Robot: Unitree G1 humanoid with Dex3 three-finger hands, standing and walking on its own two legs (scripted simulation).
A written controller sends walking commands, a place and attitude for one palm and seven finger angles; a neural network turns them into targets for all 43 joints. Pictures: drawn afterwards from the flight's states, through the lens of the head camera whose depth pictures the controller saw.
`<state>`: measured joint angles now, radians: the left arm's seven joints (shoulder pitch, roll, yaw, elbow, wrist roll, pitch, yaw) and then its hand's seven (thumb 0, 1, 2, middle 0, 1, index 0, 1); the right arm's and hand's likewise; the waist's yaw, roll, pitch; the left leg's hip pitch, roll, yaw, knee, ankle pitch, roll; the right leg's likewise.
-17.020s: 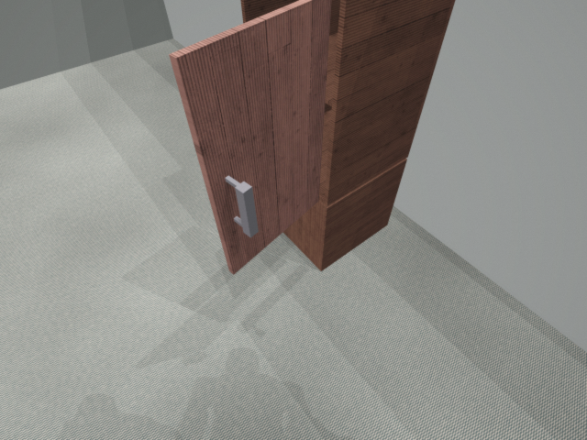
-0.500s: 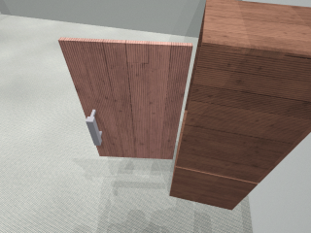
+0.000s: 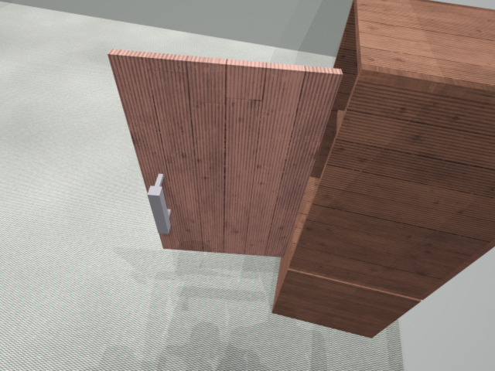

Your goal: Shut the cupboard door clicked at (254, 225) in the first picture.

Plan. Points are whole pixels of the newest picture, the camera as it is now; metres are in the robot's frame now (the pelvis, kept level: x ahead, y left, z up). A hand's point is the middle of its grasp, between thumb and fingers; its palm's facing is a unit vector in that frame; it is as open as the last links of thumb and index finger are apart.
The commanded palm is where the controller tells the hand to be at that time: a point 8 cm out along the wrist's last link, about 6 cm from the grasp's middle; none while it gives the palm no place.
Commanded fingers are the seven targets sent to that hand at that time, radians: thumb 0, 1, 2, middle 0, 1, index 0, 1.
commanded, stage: come to a stop and stand still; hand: left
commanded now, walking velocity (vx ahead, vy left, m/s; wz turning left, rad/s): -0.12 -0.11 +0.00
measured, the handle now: (162, 204) +0.47 +0.22 -0.08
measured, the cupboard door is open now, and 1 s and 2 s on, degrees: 100 100 100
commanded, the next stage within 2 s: look again from close up in 1.22 s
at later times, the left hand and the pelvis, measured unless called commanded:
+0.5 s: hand out of the picture +0.05 +0.17 -0.18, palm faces +0.00 -0.98 -0.20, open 7.3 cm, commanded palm none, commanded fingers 0.00 0.90 0.90 -0.20 -0.30 -0.20 -0.30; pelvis +0.00 -0.01 +0.00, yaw +0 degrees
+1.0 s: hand out of the picture -0.06 +0.11 -0.16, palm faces +0.02 -0.98 -0.19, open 7.4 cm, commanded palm none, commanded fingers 0.00 0.90 0.90 -0.20 -0.30 -0.20 -0.30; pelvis -0.03 -0.05 +0.01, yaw +0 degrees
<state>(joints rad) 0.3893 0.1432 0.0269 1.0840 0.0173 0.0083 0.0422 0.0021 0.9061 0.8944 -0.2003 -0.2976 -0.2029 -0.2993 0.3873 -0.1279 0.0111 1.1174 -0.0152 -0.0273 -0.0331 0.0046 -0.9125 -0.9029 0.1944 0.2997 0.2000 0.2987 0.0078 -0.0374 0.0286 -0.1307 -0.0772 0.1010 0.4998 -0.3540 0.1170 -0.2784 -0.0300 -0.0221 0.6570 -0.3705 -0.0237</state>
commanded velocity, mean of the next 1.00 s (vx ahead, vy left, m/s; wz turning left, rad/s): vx -0.02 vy -0.02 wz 0.00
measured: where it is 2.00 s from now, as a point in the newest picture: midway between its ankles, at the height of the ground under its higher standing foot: outside the picture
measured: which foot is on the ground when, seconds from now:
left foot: down 0.00-1.00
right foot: up 0.00-0.38, down 0.40-1.00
